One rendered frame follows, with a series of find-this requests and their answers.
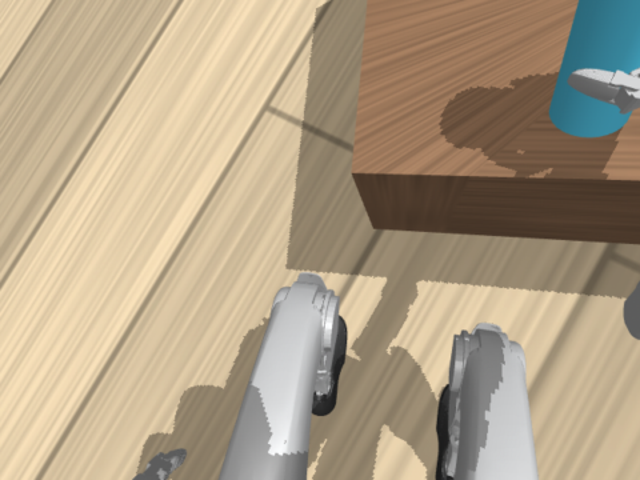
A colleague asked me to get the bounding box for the left robot hand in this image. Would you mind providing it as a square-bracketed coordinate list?
[132, 448, 187, 480]

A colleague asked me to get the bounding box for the bottle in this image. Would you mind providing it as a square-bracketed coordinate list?
[549, 0, 640, 138]

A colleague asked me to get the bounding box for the right robot foot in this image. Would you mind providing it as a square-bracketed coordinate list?
[436, 384, 454, 480]

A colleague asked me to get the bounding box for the left robot foot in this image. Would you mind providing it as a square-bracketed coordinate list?
[312, 315, 347, 416]

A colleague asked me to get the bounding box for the right robot arm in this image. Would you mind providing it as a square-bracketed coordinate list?
[623, 281, 640, 340]

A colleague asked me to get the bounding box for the right robot hand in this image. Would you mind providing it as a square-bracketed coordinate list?
[567, 68, 640, 114]

